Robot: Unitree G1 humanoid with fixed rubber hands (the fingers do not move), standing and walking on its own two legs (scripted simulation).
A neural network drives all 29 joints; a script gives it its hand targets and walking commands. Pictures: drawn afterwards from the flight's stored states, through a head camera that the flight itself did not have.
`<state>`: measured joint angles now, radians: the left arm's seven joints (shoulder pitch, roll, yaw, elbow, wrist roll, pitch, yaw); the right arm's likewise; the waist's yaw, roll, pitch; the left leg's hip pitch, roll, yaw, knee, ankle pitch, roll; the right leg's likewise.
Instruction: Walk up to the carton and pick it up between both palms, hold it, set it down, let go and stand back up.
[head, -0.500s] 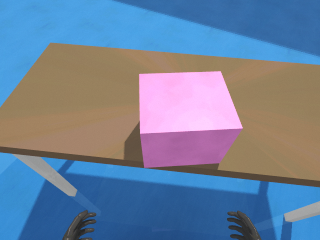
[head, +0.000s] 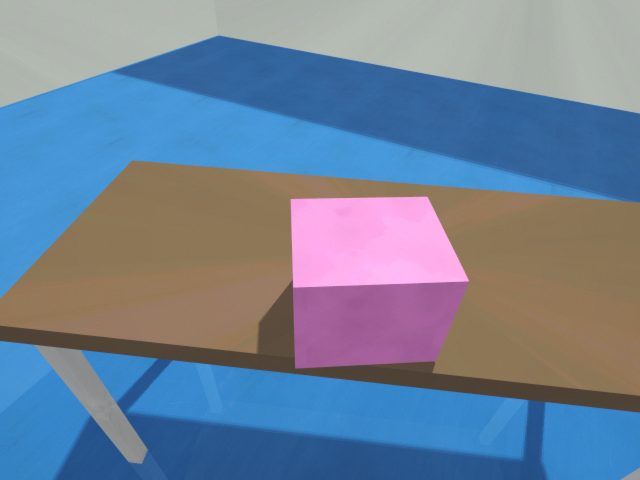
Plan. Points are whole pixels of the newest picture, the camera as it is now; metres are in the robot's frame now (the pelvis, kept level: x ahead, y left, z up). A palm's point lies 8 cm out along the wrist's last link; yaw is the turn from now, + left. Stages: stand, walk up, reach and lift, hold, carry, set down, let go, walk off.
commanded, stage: stand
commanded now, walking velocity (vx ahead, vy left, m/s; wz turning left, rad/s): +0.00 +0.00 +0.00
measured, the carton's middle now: (363, 280) +0.45 -0.02 +0.03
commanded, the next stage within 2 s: none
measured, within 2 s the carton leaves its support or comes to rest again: neither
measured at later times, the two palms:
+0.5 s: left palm out of the picture +0.02 +0.29 -0.12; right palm out of the picture +0.07 -0.28 -0.10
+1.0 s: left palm out of the picture +0.00 +0.29 -0.12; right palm out of the picture +0.07 -0.28 -0.10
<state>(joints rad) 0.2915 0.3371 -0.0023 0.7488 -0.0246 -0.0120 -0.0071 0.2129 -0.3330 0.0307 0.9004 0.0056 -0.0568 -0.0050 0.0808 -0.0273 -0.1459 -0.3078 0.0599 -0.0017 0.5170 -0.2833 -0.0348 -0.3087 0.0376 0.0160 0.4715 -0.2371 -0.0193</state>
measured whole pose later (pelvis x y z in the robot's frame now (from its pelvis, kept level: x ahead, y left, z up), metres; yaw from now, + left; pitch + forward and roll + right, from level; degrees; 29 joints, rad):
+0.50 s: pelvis -0.02 +0.00 +0.00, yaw +0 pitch +3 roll -1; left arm 0.29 0.35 0.00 0.92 -0.02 -0.03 -0.01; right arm 0.25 -0.33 0.03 0.96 0.01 -0.04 0.00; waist 0.08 -0.03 -0.12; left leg -0.31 0.06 0.00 0.52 -0.26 -0.03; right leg -0.31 0.04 0.02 0.47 -0.21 -0.02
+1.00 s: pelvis -0.03 +0.00 +0.00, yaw +0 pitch +2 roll -1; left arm 0.29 0.35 0.00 0.96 -0.02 -0.03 -0.01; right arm 0.20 -0.33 0.03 1.01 0.01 -0.03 0.00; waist 0.08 -0.03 -0.10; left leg -0.31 0.06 0.00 0.52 -0.25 -0.03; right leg -0.31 0.04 0.02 0.47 -0.20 -0.02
